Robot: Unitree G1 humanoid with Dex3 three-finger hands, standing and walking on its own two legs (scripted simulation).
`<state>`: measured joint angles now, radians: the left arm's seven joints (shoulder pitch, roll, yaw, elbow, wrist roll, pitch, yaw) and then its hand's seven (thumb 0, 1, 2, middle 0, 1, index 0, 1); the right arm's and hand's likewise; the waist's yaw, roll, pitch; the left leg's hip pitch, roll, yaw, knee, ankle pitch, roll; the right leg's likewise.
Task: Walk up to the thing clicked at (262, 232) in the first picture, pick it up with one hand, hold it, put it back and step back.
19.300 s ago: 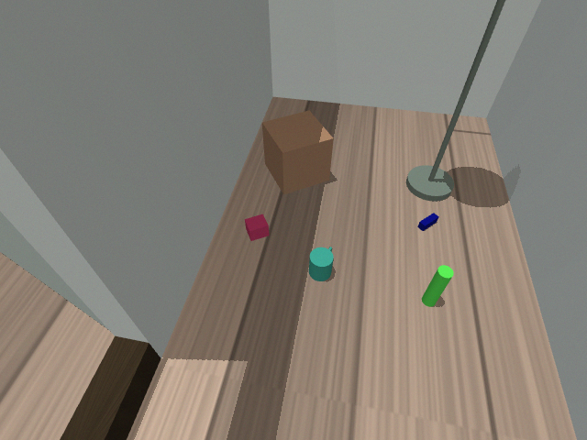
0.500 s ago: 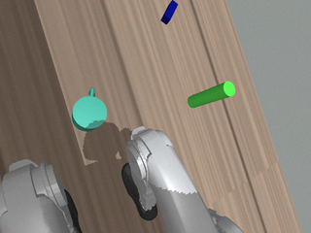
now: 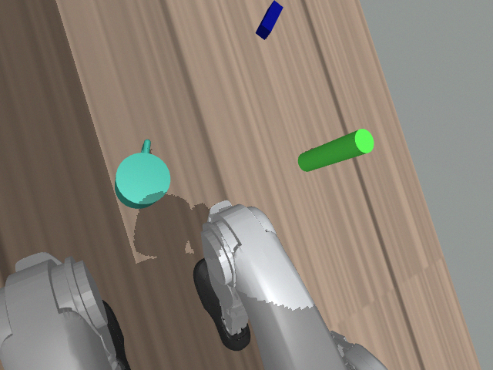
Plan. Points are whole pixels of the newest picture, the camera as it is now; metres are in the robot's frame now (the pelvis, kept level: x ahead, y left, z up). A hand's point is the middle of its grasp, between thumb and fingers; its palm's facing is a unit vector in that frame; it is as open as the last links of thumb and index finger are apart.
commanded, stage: rise first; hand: left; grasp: from above
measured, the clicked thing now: out of the picture +0.51 +0.37 -0.29
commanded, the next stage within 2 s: approach in 0.44 s
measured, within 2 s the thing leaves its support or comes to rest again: neither
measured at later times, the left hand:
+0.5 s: hand out of the picture +0.47 +0.39 -0.18, palm faces -0.27 -0.32 -0.91, open 14.0 cm
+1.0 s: hand out of the picture +0.52 +0.35 -0.17, palm faces -0.23 -0.31 -0.92, open 14.2 cm
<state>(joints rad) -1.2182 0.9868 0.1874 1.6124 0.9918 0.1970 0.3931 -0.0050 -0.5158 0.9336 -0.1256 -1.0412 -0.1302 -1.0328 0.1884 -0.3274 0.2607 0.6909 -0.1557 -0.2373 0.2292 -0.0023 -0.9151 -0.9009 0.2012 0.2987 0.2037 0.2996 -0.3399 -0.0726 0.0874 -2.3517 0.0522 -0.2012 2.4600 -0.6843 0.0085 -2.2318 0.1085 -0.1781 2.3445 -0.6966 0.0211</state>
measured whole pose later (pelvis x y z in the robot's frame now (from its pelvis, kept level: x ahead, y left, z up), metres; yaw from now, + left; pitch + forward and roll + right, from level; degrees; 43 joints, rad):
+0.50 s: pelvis +0.00 +0.00 +0.00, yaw +0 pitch +32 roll -12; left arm -1.19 0.98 0.19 1.57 0.99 0.20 0.38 0.00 -0.52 0.94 -0.12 -1.04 -0.13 -1.03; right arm 0.19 -0.32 0.25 0.69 -0.15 -0.23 0.24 0.00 -0.91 -0.90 0.20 0.30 0.20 0.30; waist -0.33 -0.07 0.08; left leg -2.35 0.05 -0.20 2.46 -0.69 0.01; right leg -2.23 0.11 -0.18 2.34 -0.71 0.02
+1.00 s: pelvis +0.00 +0.00 +0.00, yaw -1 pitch +32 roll -12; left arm -1.38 1.00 0.16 1.66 1.02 0.26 0.43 0.00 -0.56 0.98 -0.11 -1.02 -0.10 -1.03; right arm 0.19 -0.34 0.29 0.67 -0.17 -0.23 0.22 0.00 -0.91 -0.90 0.20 0.30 0.20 0.30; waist -0.41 -0.08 0.11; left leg -2.36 0.06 -0.21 2.45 -0.69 0.01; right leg -2.24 0.12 -0.18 2.33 -0.69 0.02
